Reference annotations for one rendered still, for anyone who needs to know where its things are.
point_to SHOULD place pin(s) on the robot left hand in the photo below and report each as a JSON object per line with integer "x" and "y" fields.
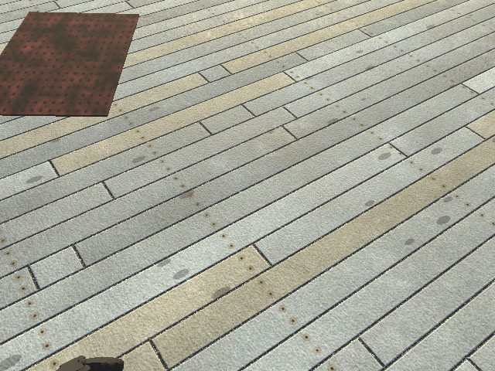
{"x": 93, "y": 364}

